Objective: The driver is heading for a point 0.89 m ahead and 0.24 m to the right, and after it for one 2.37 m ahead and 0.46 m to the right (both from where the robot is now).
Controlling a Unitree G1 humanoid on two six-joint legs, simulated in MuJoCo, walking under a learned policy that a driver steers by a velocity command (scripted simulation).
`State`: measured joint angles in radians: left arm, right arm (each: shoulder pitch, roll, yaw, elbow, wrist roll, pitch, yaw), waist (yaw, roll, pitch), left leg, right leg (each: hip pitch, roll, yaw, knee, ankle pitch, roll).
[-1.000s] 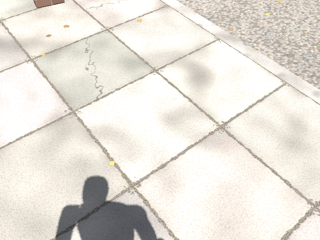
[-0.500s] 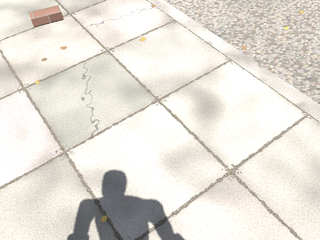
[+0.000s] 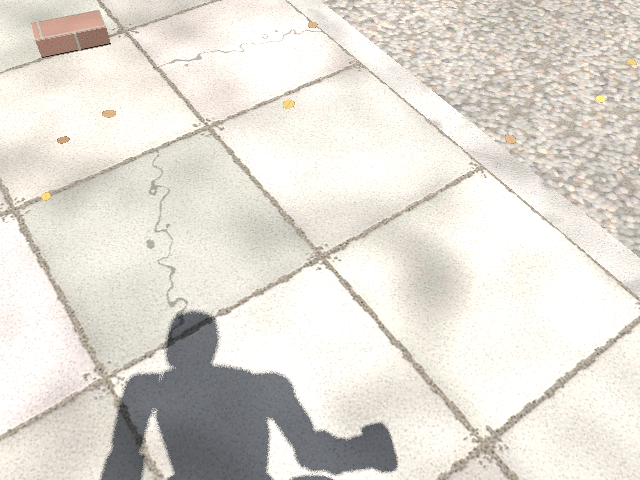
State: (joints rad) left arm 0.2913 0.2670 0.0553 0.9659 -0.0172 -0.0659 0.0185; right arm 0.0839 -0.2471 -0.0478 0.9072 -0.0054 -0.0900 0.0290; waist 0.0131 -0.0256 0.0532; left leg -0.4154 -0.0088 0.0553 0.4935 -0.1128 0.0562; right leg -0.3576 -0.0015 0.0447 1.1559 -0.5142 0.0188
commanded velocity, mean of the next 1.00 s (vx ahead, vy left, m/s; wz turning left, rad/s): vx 0.15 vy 0.00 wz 0.00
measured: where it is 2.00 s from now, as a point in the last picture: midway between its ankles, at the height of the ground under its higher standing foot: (344, 368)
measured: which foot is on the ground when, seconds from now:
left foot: down 0.00-0.92, up 0.94-1.00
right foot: up 0.00-0.24, down 0.26-1.00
